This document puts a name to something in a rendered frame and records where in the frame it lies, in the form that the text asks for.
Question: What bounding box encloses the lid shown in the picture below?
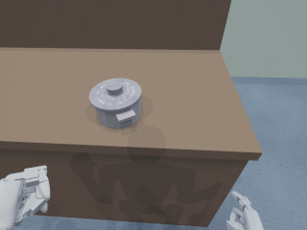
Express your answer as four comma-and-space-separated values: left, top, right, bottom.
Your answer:
88, 78, 142, 112

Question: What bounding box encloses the robot right hand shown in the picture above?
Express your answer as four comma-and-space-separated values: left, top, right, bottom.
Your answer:
226, 191, 264, 230

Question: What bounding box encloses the pot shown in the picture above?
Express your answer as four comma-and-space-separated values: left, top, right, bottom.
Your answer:
95, 99, 142, 129

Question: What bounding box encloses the table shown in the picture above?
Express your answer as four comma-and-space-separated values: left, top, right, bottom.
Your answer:
0, 0, 263, 227

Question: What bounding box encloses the robot left hand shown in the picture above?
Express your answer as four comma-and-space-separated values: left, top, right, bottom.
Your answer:
0, 165, 51, 230

